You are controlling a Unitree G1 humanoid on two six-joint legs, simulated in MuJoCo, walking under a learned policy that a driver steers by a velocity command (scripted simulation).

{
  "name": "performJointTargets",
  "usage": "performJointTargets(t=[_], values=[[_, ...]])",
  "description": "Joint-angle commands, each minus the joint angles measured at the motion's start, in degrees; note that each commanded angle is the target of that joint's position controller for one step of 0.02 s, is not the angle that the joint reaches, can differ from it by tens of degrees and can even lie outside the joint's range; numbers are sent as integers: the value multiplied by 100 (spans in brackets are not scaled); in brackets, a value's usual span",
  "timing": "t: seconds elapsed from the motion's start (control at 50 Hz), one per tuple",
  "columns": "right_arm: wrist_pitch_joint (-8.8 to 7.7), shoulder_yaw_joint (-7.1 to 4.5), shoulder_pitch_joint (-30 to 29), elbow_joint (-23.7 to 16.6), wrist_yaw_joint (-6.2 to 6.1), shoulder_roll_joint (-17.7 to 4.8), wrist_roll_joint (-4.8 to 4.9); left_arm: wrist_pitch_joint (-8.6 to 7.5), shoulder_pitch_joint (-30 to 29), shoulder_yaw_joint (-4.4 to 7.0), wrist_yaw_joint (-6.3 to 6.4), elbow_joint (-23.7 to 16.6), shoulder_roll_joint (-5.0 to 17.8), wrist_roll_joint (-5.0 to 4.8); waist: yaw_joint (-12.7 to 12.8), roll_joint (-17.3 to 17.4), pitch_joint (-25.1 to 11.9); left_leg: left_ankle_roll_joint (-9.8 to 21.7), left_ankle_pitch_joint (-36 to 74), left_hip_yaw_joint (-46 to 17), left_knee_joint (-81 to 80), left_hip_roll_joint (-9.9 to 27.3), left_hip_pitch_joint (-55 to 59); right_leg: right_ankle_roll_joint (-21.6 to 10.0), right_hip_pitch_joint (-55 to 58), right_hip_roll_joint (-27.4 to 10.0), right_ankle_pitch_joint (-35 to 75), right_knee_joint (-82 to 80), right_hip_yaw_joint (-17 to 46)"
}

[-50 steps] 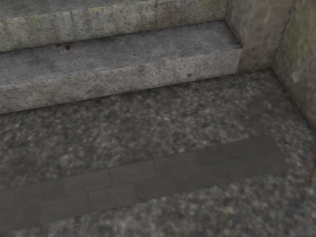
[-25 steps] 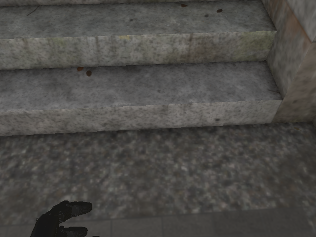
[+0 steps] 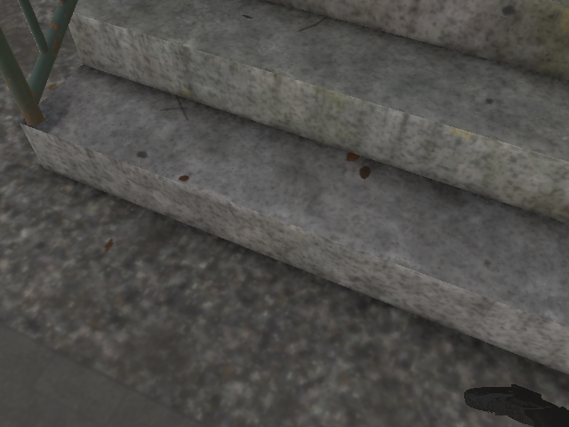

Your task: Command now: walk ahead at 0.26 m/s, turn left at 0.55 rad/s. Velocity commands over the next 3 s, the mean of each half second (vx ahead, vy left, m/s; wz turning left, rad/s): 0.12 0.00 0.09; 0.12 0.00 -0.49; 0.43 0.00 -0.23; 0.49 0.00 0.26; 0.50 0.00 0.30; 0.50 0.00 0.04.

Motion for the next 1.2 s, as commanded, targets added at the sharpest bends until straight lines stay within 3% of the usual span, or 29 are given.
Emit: performJointTargets(t=[0.02,0.04,0.06,0.08,0.1,0.12,0.16,0.22,0.3,0.4,0.52,0.58,0.6,0.62,0.64,0.66,0.7,0.74,0.78,0.84,0.96,1.02,1.06,1.08,1.1,1.12,1.14,1.16,1.2], values=[[-173,-304,1838,263,-163,-799,-150,58,19,239,76,-304,1104,-76,-1031,-347,-1209,414,807,-183,-889,-293,2622,-362,-928,-909,4724,2953,199],[-213,-400,1985,282,-263,-1294,-86,72,393,101,32,-535,477,32,-663,746,-1825,664,3946,-1886,-129,1469,4176,-211,-2515,-450,-632,4560,231],[-138,-535,2265,94,-331,-1687,175,179,633,107,40,-718,608,-131,-824,1223,-2958,1845,5209,-3856,-402,2561,5166,-59,-3579,289,-1670,6178,1038],[-40,-476,2158,74,-433,-1318,273,222,135,145,48,-674,807,-52,-878,214,-2594,1630,5179,-3003,-624,2197,4681,-67,-3791,-88,-841,6115,1542],[-35,-365,1653,56,-471,-965,305,199,-272,81,25,-755,641,-103,-754,229,-1799,1490,4861,-2457,-880,1924,3849,-61,-3821,-203,-374,5795,1548],[-33,-272,1354,99,-473,-668,303,213,-369,70,24,-696,612,-37,-514,-80,-1263,1171,4352,-2120,-1140,1574,3143,-38,-3638,-362,-158,5274,1594],[-43,-188,1134,135,-487,-505,302,423,-103,83,2,-565,598,115,-223,-4,-978,891,4038,-1653,-1454,1231,2205,-6,-2918,-363,-6,4745,1574],[-138,-176,1184,267,-433,-581,190,571,72,80,-36,-448,434,57,-79,9,-1111,757,3965,-1291,-1649,1091,1845,-35,-2492,-203,325,4262,1553],[-180,-40,1223,501,-467,-370,136,688,-270,62,-48,-330,363,53,-176,320,-817,418,1811,-1000,-2147,988,1487,-70,-2161,-174,725,3086,1676],[-26,-142,1425,617,-591,-689,155,696,-894,118,-39,-492,542,48,-444,384,-428,616,-214,-1252,-2266,1272,1764,-147,-2475,-21,287,2558,1586],[106,-252,1533,708,-712,-806,179,604,-873,93,-23,-610,372,-17,-519,298,-522,838,604,-1270,-1715,1572,2354,-273,-2394,141,-390,1996,1312],[171,-320,1401,752,-741,-915,227,527,-538,76,-29,-586,301,-47,-271,282,-657,467,1124,-826,-1111,1420,2205,-435,-1597,274,522,546,1201],[179,-336,1446,758,-734,-889,222,494,-519,114,-33,-609,509,-13,-283,45,-561,138,704,-585,-725,1220,1867,-566,-1310,64,926,-117,1678],[196,-288,1470,613,-698,-614,200,454,-440,221,-20,-692,1007,88,-374,-946,-599,-276,-596,-52,415,648,962,-859,-793,-1062,1665,-641,3228],[233,-234,952,356,-749,-446,243,479,-312,387,-42,-655,1546,43,-149,-1760,32,-570,-2579,140,1148,-377,-189,-1683,-1057,-2026,3727,-623,4464],[293,-243,918,387,-717,-547,139,477,-71,379,-21,-593,1356,36,-151,-1009,-39,-636,-2686,-428,2217,-184,-197,-1991,-999,-1924,4429,-474,4108],[292,-279,1146,524,-628,-613,228,527,-790,323,0,-745,1070,-25,-531,-515,-85,-710,-1934,-660,2538,-92,-276,-1630,-986,-1165,4138,-346,3299],[281,-315,1206,562,-577,-753,120,537,-1024,313,-2,-881,979,-68,-541,-610,-409,-799,-1603,-629,2743,-113,-298,-1501,-622,-877,4711,-176,3079],[260,-303,1138,507,-499,-732,102,517,-687,341,-38,-808,989,-85,-392,-570,-685,-860,-1410,-610,2605,-56,-371,-1521,-339,-773,3057,-409,3256],[216,-287,590,332,-410,-742,110,480,-351,382,-52,-686,1054,-27,-107,-787,-261,-913,-1250,-664,1850,31,-778,-1589,-238,-739,332,-960,3862],[-32,-218,207,148,-353,-710,147,316,-209,475,-118,-610,1313,35,45,-806,-157,-883,-1279,-704,595,-32,-235,-1664,-540,-685,254,-853,4189],[-119,-199,365,94,-360,-753,198,265,-433,506,-184,-673,1364,58,-112,-873,-184,-748,-1380,-650,36,-153,592,-1540,-1117,-604,145,-682,4337],[-201,-181,1031,278,-421,-658,220,243,-759,481,-190,-720,1280,33,-555,-713,-219,-619,-791,-500,-851,-233,2076,-1235,-1999,-353,187,-326,4146],[-263,-217,1465,409,-483,-755,178,206,-758,427,-173,-704,1093,26,-767,-444,-333,-571,-742,-601,-1114,-152,2984,-1031,-2544,-70,120,138,3941],[-333,-296,2078,500,-558,-1139,76,126,-811,300,-167,-777,693,-8,-1051,350,-609,-387,-1705,-1682,-1666,837,3838,-770,-3188,384,-249,1313,3315],[-314,-454,2512,588,-568,-1875,8,83,-949,224,-176,-1025,466,-84,-1116,1586,-731,187,-3778,-4226,-2694,2076,4077,-625,-4190,1193,-970,2740,2411],[-281,-460,2337,666,-534,-1671,35,119,-739,285,-158,-914,890,55,-783,1017,-240,478,-4124,-4552,-2669,2289,3483,-699,-4390,704,-825,3577,2508],[-296,-353,2001,571,-480,-1208,109,119,-771,291,-211,-785,951,94,-634,447,127,467,-3826,-4038,-2628,2021,3107,-731,-4394,505,-318,3786,2543],[-364,-239,1637,532,-471,-810,153,106,-828,257,-311,-683,813,131,-441,394,201,267,-2166,-2813,-2701,1442,2827,-570,-4089,261,451,3595,2341]])
Next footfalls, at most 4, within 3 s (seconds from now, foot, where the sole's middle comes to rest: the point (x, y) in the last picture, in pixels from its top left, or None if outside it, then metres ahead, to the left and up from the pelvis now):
0.02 left None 0.17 0.07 -0.76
0.60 right None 0.09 -0.09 -0.76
1.08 left None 0.26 0.08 -0.76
1.54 right None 0.43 -0.22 -0.76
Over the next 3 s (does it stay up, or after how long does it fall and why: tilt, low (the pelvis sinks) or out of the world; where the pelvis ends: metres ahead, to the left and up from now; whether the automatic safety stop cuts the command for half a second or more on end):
stays up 0.93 -0.21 0.20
